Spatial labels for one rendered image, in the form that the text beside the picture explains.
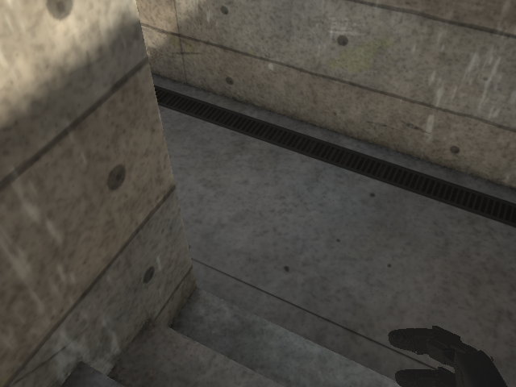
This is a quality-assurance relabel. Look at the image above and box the robot right hand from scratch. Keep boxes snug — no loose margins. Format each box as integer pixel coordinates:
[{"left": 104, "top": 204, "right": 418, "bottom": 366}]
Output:
[{"left": 388, "top": 326, "right": 508, "bottom": 387}]

